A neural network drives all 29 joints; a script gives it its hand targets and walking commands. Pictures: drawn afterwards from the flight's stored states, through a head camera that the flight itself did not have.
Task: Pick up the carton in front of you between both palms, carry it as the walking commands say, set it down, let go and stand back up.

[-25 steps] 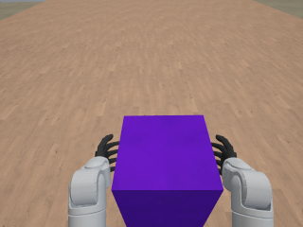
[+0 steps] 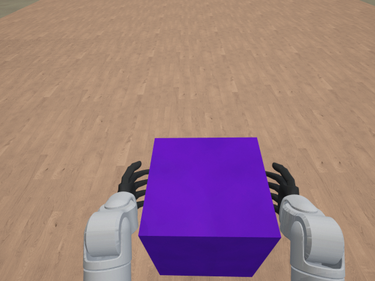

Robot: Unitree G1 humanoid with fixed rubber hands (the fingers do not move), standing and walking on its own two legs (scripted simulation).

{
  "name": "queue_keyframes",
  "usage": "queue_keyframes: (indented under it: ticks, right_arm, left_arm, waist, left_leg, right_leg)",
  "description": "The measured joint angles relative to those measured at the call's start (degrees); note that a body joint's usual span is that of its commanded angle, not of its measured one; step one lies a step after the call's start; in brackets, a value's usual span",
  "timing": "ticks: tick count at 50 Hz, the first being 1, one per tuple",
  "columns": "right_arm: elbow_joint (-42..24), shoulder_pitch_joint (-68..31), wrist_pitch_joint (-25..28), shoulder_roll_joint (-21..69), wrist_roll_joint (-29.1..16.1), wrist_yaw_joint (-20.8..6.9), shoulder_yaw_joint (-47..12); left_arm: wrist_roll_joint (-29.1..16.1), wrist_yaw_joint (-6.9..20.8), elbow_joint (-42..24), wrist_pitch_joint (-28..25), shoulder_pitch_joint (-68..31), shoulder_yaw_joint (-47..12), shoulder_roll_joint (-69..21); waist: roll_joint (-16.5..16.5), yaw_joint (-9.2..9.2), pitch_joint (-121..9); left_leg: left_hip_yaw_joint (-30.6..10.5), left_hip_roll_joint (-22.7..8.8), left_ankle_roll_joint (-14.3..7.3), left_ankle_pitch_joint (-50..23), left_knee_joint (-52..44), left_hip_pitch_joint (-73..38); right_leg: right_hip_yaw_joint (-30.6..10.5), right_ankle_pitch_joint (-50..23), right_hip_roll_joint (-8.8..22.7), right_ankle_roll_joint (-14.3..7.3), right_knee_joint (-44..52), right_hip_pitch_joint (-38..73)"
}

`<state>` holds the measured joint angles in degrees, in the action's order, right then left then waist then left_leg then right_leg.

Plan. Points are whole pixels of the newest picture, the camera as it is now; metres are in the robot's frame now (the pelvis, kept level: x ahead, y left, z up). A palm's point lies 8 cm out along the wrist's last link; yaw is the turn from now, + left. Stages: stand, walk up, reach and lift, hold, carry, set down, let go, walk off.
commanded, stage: carry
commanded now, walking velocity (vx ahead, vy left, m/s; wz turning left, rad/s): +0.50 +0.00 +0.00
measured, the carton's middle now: (205, 210) +0.28 +0.00 +0.03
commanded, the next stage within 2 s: none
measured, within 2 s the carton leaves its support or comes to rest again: neither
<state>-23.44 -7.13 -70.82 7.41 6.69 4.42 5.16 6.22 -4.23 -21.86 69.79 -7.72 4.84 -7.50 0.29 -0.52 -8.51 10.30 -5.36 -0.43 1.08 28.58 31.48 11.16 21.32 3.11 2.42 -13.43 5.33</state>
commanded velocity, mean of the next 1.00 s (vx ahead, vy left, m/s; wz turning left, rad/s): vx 0.14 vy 0.00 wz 0.00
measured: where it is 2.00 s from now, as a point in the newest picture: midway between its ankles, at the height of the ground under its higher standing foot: (196, 261)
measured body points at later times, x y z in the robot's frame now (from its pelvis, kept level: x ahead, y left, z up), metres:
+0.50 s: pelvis +0.33 +0.01 +0.00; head +0.31 +0.02 +0.45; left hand +0.60 +0.16 +0.09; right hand +0.60 -0.14 +0.09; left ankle +0.17 +0.11 -0.73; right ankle +0.48 -0.09 -0.72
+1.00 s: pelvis +0.50 +0.02 +0.00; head +0.46 +0.02 +0.45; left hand +0.77 +0.17 +0.10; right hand +0.77 -0.13 +0.10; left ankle +0.44 +0.13 -0.73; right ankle +0.48 -0.08 -0.73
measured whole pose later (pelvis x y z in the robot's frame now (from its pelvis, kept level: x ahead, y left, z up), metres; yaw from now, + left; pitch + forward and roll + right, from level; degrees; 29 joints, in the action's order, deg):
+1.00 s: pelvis +0.50 +0.02 +0.00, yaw +0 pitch +3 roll +0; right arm -17.6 -9.4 -69.9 7.7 7.0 4.2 6.2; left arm 6.9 -4.4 -17.5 69.6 -9.3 6.5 -7.6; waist -0.1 0.1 -9.6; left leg 7.4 -3.1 0.6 19.6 28.9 12.3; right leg 11.8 16.4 3.8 -0.6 -29.8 -16.2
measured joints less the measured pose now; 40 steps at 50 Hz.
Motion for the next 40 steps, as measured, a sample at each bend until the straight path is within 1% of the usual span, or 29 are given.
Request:
queue_keyframes:
  ticks: [1, 2, 3, 4, 5, 6, 7, 9, 12, 17, 20, 23, 25, 26, 27, 28, 29, 30, 31, 32, 34, 36, 38, 39, 40]
  right_arm:
    - [0.22, -0.64, -0.36, 0.05, -0.07, 0.00, 0.23]
    - [1.03, -1.45, -0.39, 0.14, -0.11, 0.00, 0.33]
    - [2.65, -2.38, -0.09, 0.27, -0.02, 0.01, 0.33]
    - [4.36, -3.27, 0.00, 0.40, 0.09, 0.01, 0.35]
    - [5.62, -3.77, -0.05, 0.48, 0.14, 0.06, 0.41]
    - [6.27, -3.84, -0.12, 0.50, 0.14, 0.07, 0.52]
    - [6.38, -3.52, -0.08, 0.47, -0.01, 0.07, 0.71]
    - [5.77, -2.54, 0.36, 0.35, -0.50, 0.06, 1.09]
    - [4.32, -1.33, 1.41, 0.20, -0.96, 0.06, 1.30]
    - [1.93, -0.43, 2.13, 0.10, -1.45, 0.04, 1.12]
    - [1.28, -0.85, 1.92, 0.14, -1.35, 0.01, 0.81]
    - [1.65, -1.38, 1.34, 0.19, -0.89, -0.11, 0.46]
    - [1.98, -1.59, 0.86, 0.21, -0.57, -0.18, 0.54]
    - [2.27, -1.69, 0.72, 0.19, -0.44, -0.25, 0.81]
    - [2.99, -2.17, 0.64, 0.10, -0.36, -0.34, 1.48]
    - [3.82, -2.81, 0.54, -0.01, -0.29, -0.37, 2.18]
    - [4.56, -3.13, 0.55, -0.01, -0.14, -0.38, 2.67]
    - [5.05, -3.07, 0.67, 0.21, 0.09, -0.38, 2.96]
    - [5.26, -2.73, 0.90, 0.48, 0.35, -0.39, 2.94]
    - [5.32, -2.33, 1.14, 0.38, 0.48, -0.39, 2.48]
    - [5.08, -1.83, 1.77, 0.22, 0.52, -0.36, 1.67]
    - [4.54, -1.48, 2.51, 0.17, 0.53, -0.35, 1.07]
    - [3.87, -1.03, 2.99, 0.13, 0.57, -0.35, 0.53]
    - [3.57, -0.72, 3.08, 0.11, 0.60, -0.35, 0.25]
    - [3.51, -0.26, 3.16, 0.08, 0.58, -0.30, -0.11]
  left_arm:
    - [0.17, -0.01, -0.08, 0.51, -0.50, 0.23, -0.05]
    - [0.29, -0.01, 0.08, 0.91, -1.14, 0.65, 0.10]
    - [0.29, -0.03, 0.83, 1.17, -1.78, 1.25, 0.39]
    - [0.31, -0.04, 1.62, 1.45, -2.14, 1.79, 0.64]
    - [0.34, -0.05, 2.35, 1.75, -2.38, 2.17, 0.76]
    - [0.42, -0.09, 2.83, 1.96, -2.47, 2.47, 0.58]
    - [0.62, -0.14, 3.04, 1.98, -2.41, 2.68, 0.09]
    - [0.97, -0.19, 2.96, 1.55, -2.00, 2.12, -0.34]
    - [1.00, -0.23, 2.48, 0.40, -1.53, 0.80, -0.17]
    - [1.01, -0.28, 0.31, -0.26, -0.87, -0.19, -0.09]
    - [0.89, -0.30, -0.80, 0.02, -0.94, 0.11, -0.09]
    - [0.70, -0.30, -0.89, 0.52, -0.98, 0.70, -0.09]
    - [0.63, -0.31, -0.33, 0.83, -1.26, 0.90, -0.12]
    - [0.65, -0.30, 0.34, 0.81, -1.50, 0.85, -0.17]
    - [0.77, -0.30, 1.70, 0.33, -1.95, 0.67, -0.23]
    - [0.87, -0.30, 3.33, -0.16, -2.72, 0.67, -0.33]
    - [0.87, -0.29, 4.74, -0.57, -3.28, 0.80, -0.42]
    - [0.77, -0.29, 5.67, -0.87, -3.42, 0.97, -0.46]
    - [0.57, -0.28, 6.06, -1.11, -3.20, 1.14, -0.45]
    - [0.39, -0.27, 6.10, -1.35, -2.80, 1.20, -0.41]
    - [0.12, -0.26, 5.48, -1.95, -2.02, 1.17, -0.29]
    - [-0.13, -0.25, 4.58, -2.74, -1.28, 1.09, -0.19]
    - [-0.33, -0.21, 3.72, -3.39, -0.47, 0.91, -0.10]
    - [-0.40, -0.18, 3.35, -3.57, -0.01, 0.79, -0.04]
    - [-0.47, -0.15, 3.14, -3.59, 0.48, 0.75, 0.02]
  waist:
    - [-0.36, 0.00, -0.05]
    - [-1.29, 0.33, -0.03]
    - [-2.61, 0.76, 0.22]
    - [-2.85, 1.21, 0.72]
    - [-2.66, 1.41, 1.51]
    - [-2.32, 1.45, 2.37]
    - [-2.08, 1.46, 3.10]
    - [-1.81, 1.50, 4.16]
    - [-1.38, 1.69, 4.58]
    - [-1.01, 1.33, 3.38]
    - [-1.03, 0.80, 2.88]
    - [-0.90, 0.49, 2.57]
    - [-0.73, 0.46, 2.66]
    - [-0.55, 0.46, 2.66]
    - [0.81, 0.23, 2.89]
    - [1.99, 0.06, 3.71]
    - [2.54, 0.05, 4.65]
    - [2.67, 0.11, 5.51]
    - [2.62, 0.17, 6.25]
    - [2.49, 0.21, 6.84]
    - [2.14, 0.18, 7.67]
    - [1.96, 0.04, 7.99]
    - [2.17, 0.04, 7.64]
    - [2.34, -0.05, 7.11]
    - [2.06, 0.00, 6.26]
  left_leg:
    - [1.03, 0.68, -0.30, 1.50, -1.51, -2.03]
    - [1.87, 1.47, -1.25, 1.64, -1.29, -3.21]
    - [2.70, 2.09, -2.64, 3.32, 1.85, -2.71]
    - [3.03, 2.09, -3.67, 5.55, 3.93, -2.61]
    - [3.15, 1.93, -4.24, 7.12, 4.16, -3.41]
    - [3.20, 1.73, -4.19, 7.69, 3.06, -4.83]
    - [3.23, 1.68, -3.89, 7.67, 1.34, -6.48]
    - [3.17, 1.92, -3.76, 7.68, -2.68, -10.03]
    - [2.75, 2.40, -3.50, 7.91, -8.09, -15.18]
    - [2.04, 3.10, -2.51, 10.10, -14.43, -23.68]
    - [1.83, 3.13, -1.29, 12.96, -15.70, -28.47]
    - [1.66, 2.82, 0.40, 17.40, -14.41, -32.57]
    - [1.15, 2.31, 1.69, 22.04, -10.01, -34.15]
    - [0.65, 1.89, 2.35, 24.70, -5.85, -33.91]
    - [-0.03, 0.45, 2.83, 25.88, 0.59, -31.64]
    - [-2.02, -0.09, 3.23, 26.70, 8.51, -28.12]
    - [-4.11, 0.44, 3.41, 28.25, 15.49, -24.39]
    - [-5.49, 1.28, 3.23, 29.44, 20.18, -21.09]
    - [-6.08, 1.86, 2.87, 30.19, 21.81, -18.57]
    - [-6.21, 2.13, 2.57, 30.51, 20.42, -16.85]
    - [-6.08, 2.32, 2.25, 29.42, 13.91, -14.65]
    - [-5.63, 2.15, 2.01, 25.60, 7.16, -13.58]
    - [-4.60, 1.46, 1.95, 17.60, 0.06, -14.07]
    - [-4.15, 0.99, 1.97, 11.71, -1.74, -14.95]
    - [-3.78, 0.92, 1.84, 9.81, -1.99, -15.88]
  right_leg:
    - [-0.44, 2.71, 0.64, 0.74, -2.70, 0.63]
    - [-0.87, 6.05, 1.96, 1.10, -7.88, -0.10]
    - [-1.84, 6.36, 3.85, 0.76, -16.68, -3.45]
    - [-4.23, 6.07, 4.07, 0.27, -27.41, -8.27]
    - [-6.55, 5.45, 3.29, -0.23, -37.35, -13.38]
    - [-7.87, 4.40, 2.43, -0.91, -45.16, -18.17]
    - [-8.29, 2.59, 2.01, -1.60, -50.14, -22.44]
    - [-8.04, -1.77, 2.14, -2.39, -52.83, -29.35]
    - [-7.21, -6.73, 3.08, -2.20, -48.60, -36.54]
    - [-5.54, -13.31, 4.18, -0.89, -35.06, -41.83]
    - [-3.82, -17.08, 3.41, -0.97, -25.99, -41.43]
    - [-1.22, -21.95, 1.50, -1.59, -18.19, -38.69]
    - [0.95, -26.44, -0.06, -1.95, -12.32, -34.59]
    - [1.82, -26.08, -0.49, -3.66, -10.41, -32.03]
    - [2.52, -21.59, -1.21, -5.98, -11.43, -31.38]
    - [3.00, -18.37, -1.60, -7.35, -13.04, -31.40]
    - [3.21, -16.64, -1.57, -7.97, -13.66, -31.09]
    - [3.25, -16.39, -1.28, -7.52, -13.23, -30.38]
    - [3.21, -16.49, -1.08, -7.09, -12.28, -29.43]
    - [3.12, -16.48, -0.96, -7.04, -11.13, -28.40]
    - [2.87, -16.37, -0.81, -7.02, -9.08, -26.59]
    - [2.52, -15.87, -0.84, -6.77, -8.15, -25.11]
    - [2.25, -14.46, -1.09, -6.27, -8.79, -23.84]
    - [2.05, -13.36, -1.33, -5.96, -9.71, -23.33]
    - [1.75, -12.14, -1.26, -5.61, -10.65, -22.87]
